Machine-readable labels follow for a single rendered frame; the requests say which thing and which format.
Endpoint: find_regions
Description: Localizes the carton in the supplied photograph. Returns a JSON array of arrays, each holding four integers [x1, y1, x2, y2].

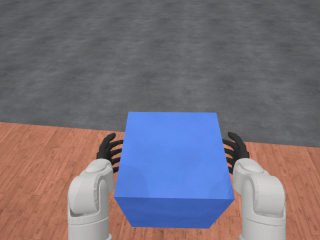
[[114, 112, 235, 229]]

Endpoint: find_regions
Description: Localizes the left robot hand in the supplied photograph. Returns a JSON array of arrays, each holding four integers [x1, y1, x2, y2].
[[96, 133, 124, 173]]

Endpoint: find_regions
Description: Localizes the robot left forearm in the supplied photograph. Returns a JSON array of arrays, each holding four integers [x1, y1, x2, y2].
[[67, 158, 115, 240]]

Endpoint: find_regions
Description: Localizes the robot right forearm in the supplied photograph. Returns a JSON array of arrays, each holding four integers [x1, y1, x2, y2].
[[232, 158, 286, 240]]

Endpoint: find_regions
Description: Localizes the right robot hand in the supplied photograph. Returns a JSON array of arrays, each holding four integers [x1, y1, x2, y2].
[[222, 131, 250, 174]]

